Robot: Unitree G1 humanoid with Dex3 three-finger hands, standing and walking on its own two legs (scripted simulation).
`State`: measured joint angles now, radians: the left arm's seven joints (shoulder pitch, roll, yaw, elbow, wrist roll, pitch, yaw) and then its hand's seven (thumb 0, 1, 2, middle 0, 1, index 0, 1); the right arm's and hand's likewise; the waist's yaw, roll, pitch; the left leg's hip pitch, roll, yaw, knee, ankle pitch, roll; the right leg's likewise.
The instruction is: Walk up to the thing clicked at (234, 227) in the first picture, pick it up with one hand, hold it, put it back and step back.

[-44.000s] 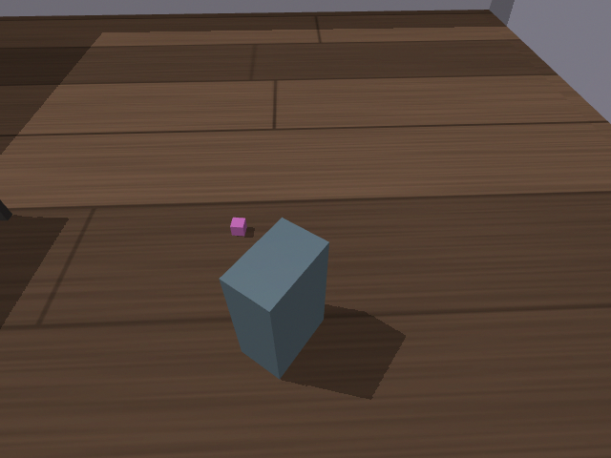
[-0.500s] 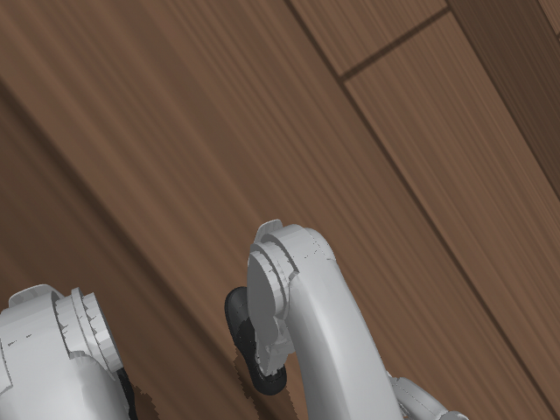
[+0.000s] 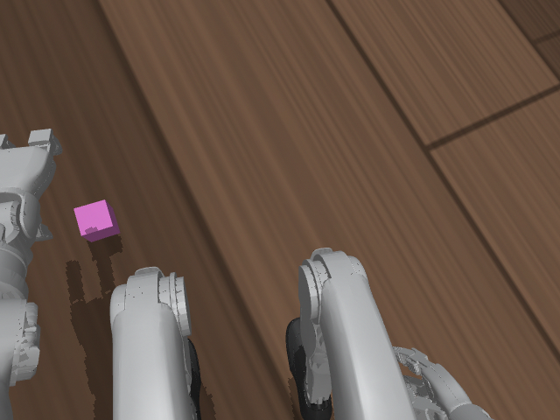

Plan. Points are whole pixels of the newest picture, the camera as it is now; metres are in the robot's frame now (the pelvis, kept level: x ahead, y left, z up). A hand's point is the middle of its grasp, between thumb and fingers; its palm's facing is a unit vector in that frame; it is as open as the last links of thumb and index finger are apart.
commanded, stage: withdraw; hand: left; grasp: from above
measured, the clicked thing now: (98, 221) +0.46 +0.30 -0.32
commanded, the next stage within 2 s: home in 0.34 s
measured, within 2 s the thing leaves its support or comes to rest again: neither
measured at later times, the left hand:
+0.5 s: hand (67, 201) +0.45 +0.30 -0.17, palm faces -0.35 -0.04 -0.93, open 13.4 cm
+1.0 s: hand (12, 269) +0.31 +0.26 +0.03, palm faces -0.25 -0.63 -0.73, open 7.9 cm
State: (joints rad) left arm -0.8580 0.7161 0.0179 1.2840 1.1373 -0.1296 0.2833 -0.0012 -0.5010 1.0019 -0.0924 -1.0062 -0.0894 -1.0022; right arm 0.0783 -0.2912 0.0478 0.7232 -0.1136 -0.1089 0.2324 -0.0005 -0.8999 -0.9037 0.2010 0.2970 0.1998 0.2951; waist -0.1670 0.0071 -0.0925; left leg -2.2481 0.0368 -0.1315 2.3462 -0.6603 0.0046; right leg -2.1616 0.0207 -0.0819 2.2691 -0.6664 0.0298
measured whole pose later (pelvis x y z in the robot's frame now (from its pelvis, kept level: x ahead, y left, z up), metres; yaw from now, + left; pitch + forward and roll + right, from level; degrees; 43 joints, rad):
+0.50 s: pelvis +0.00 +0.00 -0.02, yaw +0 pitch +33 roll -7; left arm -0.81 0.71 0.12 1.23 1.24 -0.21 0.41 0.00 -0.41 0.95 -0.17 -0.94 -0.17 -0.93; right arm 0.20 -0.26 0.04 0.76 -0.14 -0.04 0.14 0.00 -0.89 -0.90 0.20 0.30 0.20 0.29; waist -0.21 0.00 -0.05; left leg -2.32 0.03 -0.13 2.38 -0.64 0.00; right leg -2.24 0.01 -0.07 2.31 -0.66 0.03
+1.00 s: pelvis +0.01 +0.00 +0.15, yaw +5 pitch +31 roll -5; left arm -0.23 0.42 0.01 0.51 0.56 0.07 0.10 0.00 0.76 0.89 -0.22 -0.34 -0.21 -0.33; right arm 0.09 -0.27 -0.03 0.63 0.02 -0.04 0.03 0.00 -0.90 -0.90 0.20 0.30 0.20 0.29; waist -0.06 0.02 -0.20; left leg -1.79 0.03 -0.07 1.87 -0.62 -0.01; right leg -1.73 0.00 -0.05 1.83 -0.64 0.01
